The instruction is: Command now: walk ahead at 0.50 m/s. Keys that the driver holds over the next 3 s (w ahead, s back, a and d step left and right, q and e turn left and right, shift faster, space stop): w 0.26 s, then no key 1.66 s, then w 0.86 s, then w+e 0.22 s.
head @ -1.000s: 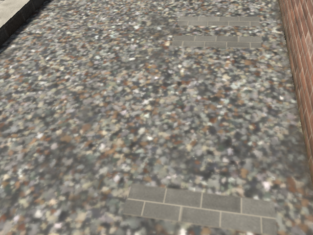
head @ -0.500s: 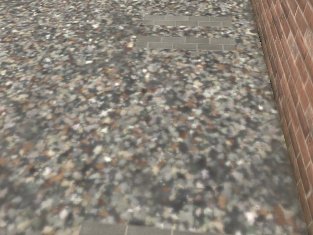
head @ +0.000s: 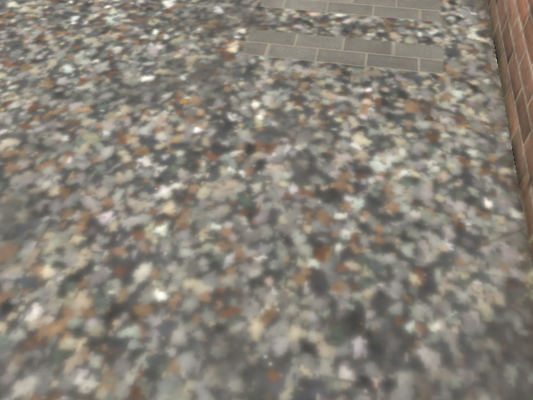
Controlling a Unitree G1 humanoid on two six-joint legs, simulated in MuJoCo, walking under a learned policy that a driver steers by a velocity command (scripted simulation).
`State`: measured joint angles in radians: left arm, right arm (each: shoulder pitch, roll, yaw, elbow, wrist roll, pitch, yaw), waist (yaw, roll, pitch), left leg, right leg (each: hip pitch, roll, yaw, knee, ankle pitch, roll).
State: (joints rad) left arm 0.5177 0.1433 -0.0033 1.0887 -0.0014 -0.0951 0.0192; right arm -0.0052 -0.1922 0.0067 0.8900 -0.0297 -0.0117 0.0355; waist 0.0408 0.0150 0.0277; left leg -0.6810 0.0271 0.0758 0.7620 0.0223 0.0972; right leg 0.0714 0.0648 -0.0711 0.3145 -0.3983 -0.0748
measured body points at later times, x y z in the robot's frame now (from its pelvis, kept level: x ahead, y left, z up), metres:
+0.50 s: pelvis +0.29 +0.01 +0.00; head +0.32 +0.00 +0.45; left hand +0.42 +0.23 -0.13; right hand +0.22 -0.21 -0.15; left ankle +0.18 +0.07 -0.73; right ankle +0.45 -0.07 -0.72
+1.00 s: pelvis +0.34 +0.02 +0.01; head +0.34 +0.02 +0.46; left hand +0.35 +0.25 -0.15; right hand +0.32 -0.19 -0.15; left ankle +0.33 +0.13 -0.73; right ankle +0.44 -0.07 -0.73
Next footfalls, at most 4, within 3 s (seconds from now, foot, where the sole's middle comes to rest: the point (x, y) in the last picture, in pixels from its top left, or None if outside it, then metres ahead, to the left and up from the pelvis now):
0.08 left None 0.21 0.08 -0.77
0.52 right None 0.48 -0.07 -0.77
0.84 left None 0.37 0.13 -0.77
2.24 right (326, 372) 0.56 -0.08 -0.77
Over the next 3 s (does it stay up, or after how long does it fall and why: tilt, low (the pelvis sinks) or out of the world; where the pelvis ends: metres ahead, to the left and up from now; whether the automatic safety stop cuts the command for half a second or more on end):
stays up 0.87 0.04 0.01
